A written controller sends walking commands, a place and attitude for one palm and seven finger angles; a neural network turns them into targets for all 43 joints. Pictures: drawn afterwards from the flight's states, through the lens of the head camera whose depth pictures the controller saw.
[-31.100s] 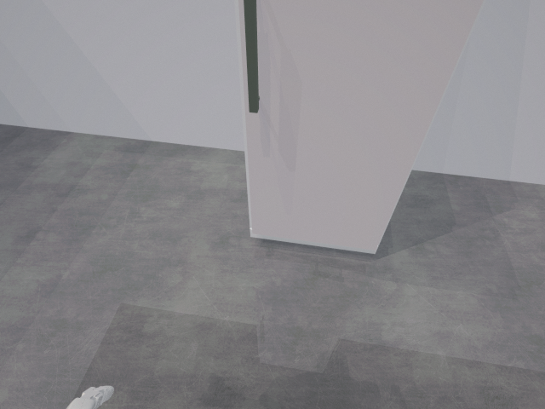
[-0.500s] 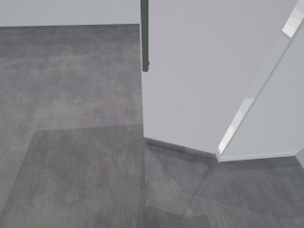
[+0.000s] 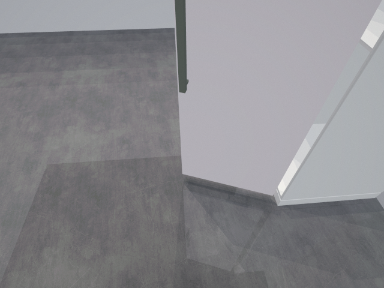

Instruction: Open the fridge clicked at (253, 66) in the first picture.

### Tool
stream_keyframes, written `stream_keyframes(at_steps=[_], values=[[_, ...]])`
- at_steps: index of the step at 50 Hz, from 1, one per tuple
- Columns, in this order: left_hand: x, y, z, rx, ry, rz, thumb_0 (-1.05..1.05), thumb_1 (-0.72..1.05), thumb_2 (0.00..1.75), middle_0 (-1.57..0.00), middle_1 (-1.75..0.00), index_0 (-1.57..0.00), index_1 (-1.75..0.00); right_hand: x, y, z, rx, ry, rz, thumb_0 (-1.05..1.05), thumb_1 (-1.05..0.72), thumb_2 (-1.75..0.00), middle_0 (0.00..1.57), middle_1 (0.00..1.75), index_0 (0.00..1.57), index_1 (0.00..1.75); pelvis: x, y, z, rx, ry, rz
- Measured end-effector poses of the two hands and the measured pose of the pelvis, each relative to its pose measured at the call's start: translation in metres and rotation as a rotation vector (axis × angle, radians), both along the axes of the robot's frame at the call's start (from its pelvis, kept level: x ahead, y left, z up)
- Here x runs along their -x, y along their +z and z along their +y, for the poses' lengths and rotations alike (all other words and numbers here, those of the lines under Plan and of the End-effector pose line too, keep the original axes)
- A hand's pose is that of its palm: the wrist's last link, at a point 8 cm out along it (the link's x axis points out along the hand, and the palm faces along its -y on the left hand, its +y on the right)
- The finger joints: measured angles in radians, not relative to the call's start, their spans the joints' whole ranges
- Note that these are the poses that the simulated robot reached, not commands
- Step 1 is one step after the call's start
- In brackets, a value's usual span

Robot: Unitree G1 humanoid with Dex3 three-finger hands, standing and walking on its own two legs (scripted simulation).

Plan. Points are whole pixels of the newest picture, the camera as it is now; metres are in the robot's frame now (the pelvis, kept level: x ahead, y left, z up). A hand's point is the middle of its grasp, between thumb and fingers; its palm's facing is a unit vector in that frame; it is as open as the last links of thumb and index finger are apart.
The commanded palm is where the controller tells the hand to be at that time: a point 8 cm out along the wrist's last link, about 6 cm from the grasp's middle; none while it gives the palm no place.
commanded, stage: look to check the result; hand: left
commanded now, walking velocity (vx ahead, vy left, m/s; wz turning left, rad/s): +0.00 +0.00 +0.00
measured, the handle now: (183, 45) +0.78 +0.07 +0.12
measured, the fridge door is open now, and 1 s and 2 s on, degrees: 69 69 69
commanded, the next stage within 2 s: stand and wait in 0.12 s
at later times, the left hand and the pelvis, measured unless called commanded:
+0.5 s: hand out of the picture +0.08 +0.22 -0.16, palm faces -0.03 -0.96 -0.28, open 7.4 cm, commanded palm none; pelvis +0.01 -0.01 +0.00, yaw +0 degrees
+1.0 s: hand out of the picture +0.08 +0.21 -0.17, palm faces -0.03 -0.96 -0.28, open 7.4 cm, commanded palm none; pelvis +0.02 -0.01 +0.00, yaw +0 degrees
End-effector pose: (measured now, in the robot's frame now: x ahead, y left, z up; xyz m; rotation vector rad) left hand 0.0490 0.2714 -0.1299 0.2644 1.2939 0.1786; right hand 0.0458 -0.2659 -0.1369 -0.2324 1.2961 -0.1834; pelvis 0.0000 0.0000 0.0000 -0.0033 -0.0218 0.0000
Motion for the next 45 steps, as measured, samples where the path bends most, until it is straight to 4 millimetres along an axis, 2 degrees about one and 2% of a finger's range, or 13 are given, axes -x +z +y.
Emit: stream_keyframes(at_steps=[19, 45], values=[[-0.025, 0.000, -0.007, 0.010, -0.020, -0.031, 0.00, 0.90, 0.90, -0.20, -0.30, -0.21, -0.30, -0.015, 0.006, -0.014, 0.027, 0.006, -0.009, 0.00, -0.90, -0.90, 0.20, 0.30, 0.21, 0.30, -0.010, 0.001, -0.005, -0.001, 0.001, 0.004], [-0.023, -0.001, -0.012, 0.013, -0.010, -0.004, 0.00, 0.90, 0.90, -0.20, -0.30, -0.21, -0.30, -0.018, 0.004, -0.012, 0.015, 0.000, 0.008, 0.00, -0.90, -0.90, 0.20, 0.30, 0.21, 0.30, -0.019, 0.001, -0.009, -0.001, -0.001, 0.006]])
